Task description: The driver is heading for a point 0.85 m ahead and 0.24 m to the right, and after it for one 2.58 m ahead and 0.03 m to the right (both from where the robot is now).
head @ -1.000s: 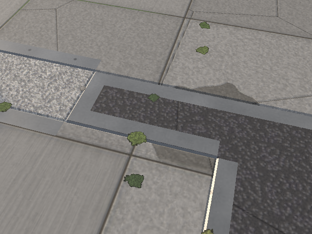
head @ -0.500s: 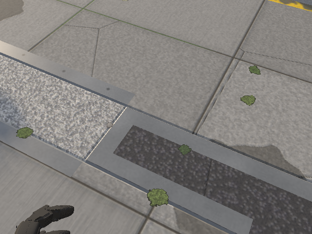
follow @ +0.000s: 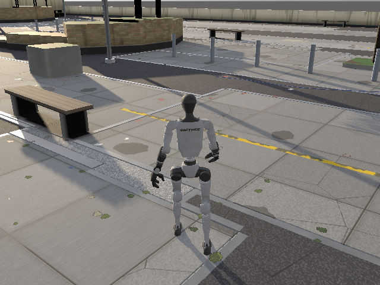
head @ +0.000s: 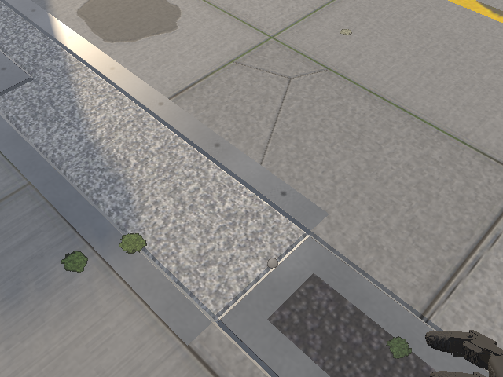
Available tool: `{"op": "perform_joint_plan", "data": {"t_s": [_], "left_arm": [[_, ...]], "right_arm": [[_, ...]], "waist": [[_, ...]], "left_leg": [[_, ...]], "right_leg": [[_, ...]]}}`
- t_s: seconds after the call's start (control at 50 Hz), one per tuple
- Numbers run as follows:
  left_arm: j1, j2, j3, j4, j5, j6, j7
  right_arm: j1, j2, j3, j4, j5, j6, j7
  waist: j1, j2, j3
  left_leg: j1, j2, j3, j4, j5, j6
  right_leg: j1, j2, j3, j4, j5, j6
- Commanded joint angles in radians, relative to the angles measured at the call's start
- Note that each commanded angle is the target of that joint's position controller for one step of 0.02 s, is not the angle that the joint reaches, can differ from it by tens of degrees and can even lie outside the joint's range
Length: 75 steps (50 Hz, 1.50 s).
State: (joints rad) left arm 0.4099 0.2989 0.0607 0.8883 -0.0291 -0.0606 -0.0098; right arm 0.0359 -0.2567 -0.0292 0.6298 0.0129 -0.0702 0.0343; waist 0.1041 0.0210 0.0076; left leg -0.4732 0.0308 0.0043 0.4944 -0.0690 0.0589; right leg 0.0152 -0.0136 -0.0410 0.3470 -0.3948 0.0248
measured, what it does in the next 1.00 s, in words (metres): walks ahead, turning right: right foot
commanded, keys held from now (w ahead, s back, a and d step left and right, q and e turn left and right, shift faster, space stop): w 0.02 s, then w+e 0.94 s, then w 0.04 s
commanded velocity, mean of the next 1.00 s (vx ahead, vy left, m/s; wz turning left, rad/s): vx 0.50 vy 0.00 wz -0.42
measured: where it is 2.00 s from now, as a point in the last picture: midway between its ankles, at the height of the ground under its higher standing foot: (388, 228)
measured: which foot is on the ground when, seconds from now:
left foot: down 0.00-0.56, up 0.58-1.00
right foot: down 0.00-0.00, up 0.02-0.52, down 0.54-1.00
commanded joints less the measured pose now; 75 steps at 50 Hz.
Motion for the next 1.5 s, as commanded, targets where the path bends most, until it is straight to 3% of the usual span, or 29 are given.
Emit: {"op": "perform_joint_plan", "data": {"t_s": [0.02, 0.04, 0.06, 0.08, 0.1, 0.16, 0.34, 0.44, 0.5, 0.54, 0.56, 0.58, 0.6, 0.62, 0.64, 0.68, 0.76, 0.9, 1.0, 1.02, 1.04, 1.06, 1.08, 1.14, 1.3, 1.4, 1.46, 1.48, 1.5], "left_arm": [[-0.043, 0.07, -0.004, -0.092, 0.032, -0.015, 0.011], [0.033, 0.019, -0.023, -0.097, 0.02, -0.034, 0.007], [-0.032, 0.122, 0.004, -0.093, -0.006, -0.042, 0.001], [-0.098, 0.14, 0.01, -0.112, -0.016, -0.045, -0.003], [-0.127, 0.125, 0.01, -0.11, -0.007, -0.042, 0.001], [-0.091, 0.078, 0.012, -0.092, -0.001, -0.005, 0.003], [-0.297, 0.021, -0.002, -0.164, 0.012, 0.006, -0.02], [-0.423, 0.016, -0.009, -0.247, 0.01, 0.006, -0.052], [-0.362, 0.057, 0.012, -0.266, 0.009, 0.012, -0.063], [-0.104, 0.146, 0.063, -0.211, 0.006, 0.017, -0.048], [0.027, 0.241, 0.093, -0.187, 0.005, 0.029, -0.023], [-0.032, 0.295, 0.095, -0.217, -0.001, 0.021, -0.022], [-0.006, 0.21, 0.071, -0.224, 0.007, 0.014, -0.025], [-0.034, 0.166, 0.059, -0.221, 0.014, 0.005, -0.023], [-0.096, 0.146, 0.052, -0.226, 0.012, -0.001, -0.024], [-0.185, 0.098, 0.036, -0.257, 0.025, -0.004, -0.015], [-0.174, 0.138, 0.048, -0.256, 0.019, -0.007, 0.006], [-0.07, 0.156, 0.055, -0.218, 0.002, 0.016, 0.024], [-0.081, 0.113, 0.045, -0.217, 0.012, 0.024, 0.028], [-0.074, 0.059, 0.024, -0.223, 0.02, 0.02, 0.023], [0.051, -0.001, 0.005, -0.232, 0.012, 0.011, 0.023], [0.096, 0.031, 0.002, -0.229, -0.008, 0.004, 0.024], [0.01, 0.119, 0.023, -0.225, -0.013, 0.004, 0.025], [-0.16, 0.107, 0.026, -0.267, 0.021, 0.001, 0.019], [-0.303, 0.008, -0.012, -0.303, 0.03, -0.023, 0.002], [-0.407, 0.045, -0.001, -0.329, 0.012, -0.042, -0.014], [-0.295, 0.092, 0.025, -0.297, 0.014, -0.051, -0.008], [-0.179, 0.134, 0.044, -0.278, 0.027, -0.053, 0.002], [-0.007, 0.211, 0.063, -0.259, 0.04, -0.046, 0.014]], "right_arm": [[0.398, -0.267, -0.098, 0.032, -0.024, 0.0, -0.026], [0.414, -0.291, -0.098, 0.038, -0.02, 0.002, -0.02], [0.384, -0.203, -0.076, 0.038, -0.009, 0.0, -0.018], [0.325, -0.17, -0.063, 0.035, -0.005, -0.005, -0.017], [0.262, -0.145, -0.055, 0.033, -0.012, -0.008, -0.015], [0.185, -0.101, -0.048, 0.047, -0.025, -0.033, -0.01], [0.234, -0.154, -0.065, 0.129, -0.025, -0.042, -0.041], [0.31, -0.183, -0.076, 0.179, -0.006, -0.005, -0.049], [0.285, -0.223, -0.087, 0.173, 0.0, 0.02, -0.063], [0.258, -0.232, -0.085, 0.163, 0.004, 0.032, -0.074], [0.287, -0.18, -0.065, 0.14, -0.021, 0.019, -0.074], [0.352, -0.062, -0.026, 0.093, -0.031, -0.016, -0.053], [0.245, -0.155, -0.044, 0.081, 0.001, -0.057, -0.033], [0.165, -0.17, -0.047, 0.05, 0.031, -0.075, -0.025], [0.154, -0.153, -0.043, 0.049, 0.018, -0.081, -0.031], [0.173, -0.166, -0.056, 0.061, -0.018, -0.062, -0.037], [0.149, -0.121, -0.046, 0.042, -0.031, -0.027, -0.042], [-0.07, -0.107, -0.033, -0.015, -0.007, -0.043, -0.021], [0.08, -0.17, -0.067, 0.021, -0.009, -0.066, -0.014], [0.195, -0.204, -0.079, 0.036, -0.029, -0.072, -0.02], [0.319, -0.288, -0.1, 0.056, -0.046, -0.068, -0.022], [0.388, -0.276, -0.105, 0.104, -0.019, -0.055, -0.009], [0.338, -0.194, -0.082, 0.086, -0.003, -0.052, -0.01], [0.214, -0.12, -0.05, 0.081, -0.025, -0.038, -0.014], [0.265, -0.186, -0.064, 0.131, 0.007, -0.024, -0.028], [0.351, -0.198, -0.067, 0.164, 0.02, -0.001, -0.035], [0.343, -0.189, -0.064, 0.165, 0.016, 0.011, -0.041], [0.332, -0.149, -0.051, 0.155, 0.007, 0.008, -0.04], [0.332, -0.07, -0.024, 0.122, -0.022, 0.002, -0.041]], "waist": [[-0.233, 0.089, -0.286], [-0.193, 0.288, -0.367], [-0.216, 0.166, -0.26], [-0.199, 0.127, -0.146], [-0.168, 0.066, -0.093], [-0.098, 0.09, -0.035], [-0.146, 0.02, 0.052], [-0.185, 0.014, 0.088], [-0.124, 0.07, 0.011], [0.022, 0.057, -0.128], [0.054, -0.094, -0.227], [-0.056, -0.294, -0.337], [0.023, -0.152, -0.372], [0.018, -0.11, -0.237], [-0.038, -0.012, -0.131], [-0.104, -0.035, -0.069], [-0.121, -0.047, -0.028], [-0.03, -0.106, -0.013], [-0.123, -0.151, -0.06], [-0.174, -0.104, -0.163], [-0.158, 0.117, -0.31], [-0.161, 0.312, -0.325], [-0.186, 0.168, -0.183], [-0.143, 0.06, 0.001], [-0.152, 0.061, 0.012], [-0.175, 0.071, 0.015], [-0.093, 0.076, -0.034], [-0.032, 0.05, -0.113], [0.028, -0.12, -0.27]], "left_leg": [[0.707, 0.235, -0.312, -0.012, -0.027, 0.148], [0.847, 0.378, -0.698, -0.15, -0.197, 0.262], [0.77, 0.349, -0.639, -0.178, -0.299, 0.227], [0.645, 0.314, -0.486, -0.197, -0.256, 0.19], [0.529, 0.27, -0.389, -0.227, -0.192, 0.166], [0.342, 0.216, -0.213, -0.323, -0.025, 0.149], [0.377, 0.192, 0.085, -0.384, 0.162, 0.105], [0.568, 0.249, 0.138, -0.304, 0.295, 0.087], [0.614, 0.252, 0.181, -0.118, 0.754, 0.053], [0.492, 0.201, 0.216, 0.242, 0.81, 0.005], [0.221, 0.142, 0.216, 0.562, 0.371, -0.038], [-0.198, -0.095, 0.067, 0.913, -0.488, -0.098], [-0.303, -0.044, -0.123, 0.953, -0.478, -0.068], [-0.342, -0.003, -0.111, 0.906, -0.402, -0.045], [-0.309, 0.04, -0.102, 0.799, -0.332, -0.041], [-0.183, 0.083, -0.101, 0.679, -0.272, -0.06], [-0.141, 0.071, -0.06, 0.483, -0.171, -0.125], [-0.011, -0.022, -0.065, 0.062, 0.143, -0.13], [0.187, -0.025, -0.058, -0.048, 0.025, -0.046], [0.387, 0.072, -0.137, -0.032, 0.004, 0.009], [0.737, 0.282, -0.487, -0.05, -0.113, 0.154], [0.812, 0.381, -0.833, -0.187, -0.413, 0.233], [0.709, 0.345, -0.765, -0.223, -0.551, 0.195], [0.402, 0.227, -0.437, -0.262, -0.263, 0.145], [0.281, 0.141, -0.212, -0.325, 0.047, 0.16], [0.311, 0.165, -0.26, -0.263, 0.002, 0.132], [0.289, 0.138, -0.272, -0.135, 0.031, 0.082], [0.215, 0.079, -0.231, 0.034, 0.032, 0.047], [0.042, -0.005, -0.136, 0.363, -0.245, -0.001]], "right_leg": [[-0.415, -0.072, -0.012, 0.589, 0.383, -0.063], [-0.687, 0.049, 0.078, 0.828, -0.193, -0.04], [-0.793, -0.01, 0.151, 0.925, -0.168, -0.047], [-0.815, -0.05, 0.136, 0.912, -0.07, -0.058], [-0.775, -0.087, 0.123, 0.868, 0.013, -0.054], [-0.655, -0.123, 0.139, 0.8, 0.138, -0.033], [-0.698, -0.087, 0.095, 0.413, 0.506, -0.02], [-0.758, -0.068, 0.028, 0.289, 0.394, -0.068], [-0.602, 0.017, -0.061, 0.284, 0.237, -0.123], [-0.227, 0.088, -0.063, 0.2, 0.27, -0.189], [0.086, -0.081, 0.207, 0.19, 0.318, -0.258], [0.382, -0.313, 0.8, 0.046, 0.161, -0.469], [0.393, -0.315, 0.825, -0.037, 0.106, -0.435], [0.282, -0.28, 0.672, -0.042, 0.153, -0.392], [0.116, -0.233, 0.555, -0.05, 0.259, -0.356], [-0.086, -0.174, 0.439, -0.085, 0.417, -0.335], [-0.247, -0.128, 0.337, -0.127, 0.532, -0.333], [-0.26, -0.083, 0.345, -0.058, 0.321, -0.242], [-0.169, -0.093, 0.429, 0.134, 0.35, -0.185], [-0.225, -0.042, 0.37, 0.328, 0.338, -0.151], [-0.506, 0.09, 0.244, 0.662, 0.092, -0.075], [-0.734, 0.102, 0.209, 0.87, -0.199, -0.048], [-0.809, 0.049, 0.243, 0.95, -0.13, -0.048], [-0.75, -0.044, 0.178, 0.841, 0.044, -0.054], [-0.585, -0.049, 0.081, 0.354, 0.298, -0.005], [-0.466, -0.003, 0.089, 0.178, 0.371, 0.001], [-0.238, 0.004, 0.075, 0.087, 0.33, -0.044], [-0.051, -0.065, 0.127, 0.093, 0.32, -0.083], [0.211, -0.278, 0.333, 0.115, 0.328, -0.142]]}}
Velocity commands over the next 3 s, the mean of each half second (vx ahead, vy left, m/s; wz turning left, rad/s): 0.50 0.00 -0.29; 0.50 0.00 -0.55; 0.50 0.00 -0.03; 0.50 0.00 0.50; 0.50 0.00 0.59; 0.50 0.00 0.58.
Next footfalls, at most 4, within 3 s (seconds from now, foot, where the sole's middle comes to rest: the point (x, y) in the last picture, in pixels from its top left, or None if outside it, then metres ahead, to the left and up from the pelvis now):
0.54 right None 0.43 -0.15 -0.77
1.02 left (309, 278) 0.76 -0.06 -0.77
1.48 right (423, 271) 0.82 -0.40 -0.77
1.98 left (362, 176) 1.18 -0.23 -0.77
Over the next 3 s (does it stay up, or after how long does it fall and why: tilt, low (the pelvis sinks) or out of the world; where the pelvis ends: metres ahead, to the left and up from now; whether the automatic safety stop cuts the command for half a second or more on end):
stays up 1.54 -0.26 -0.01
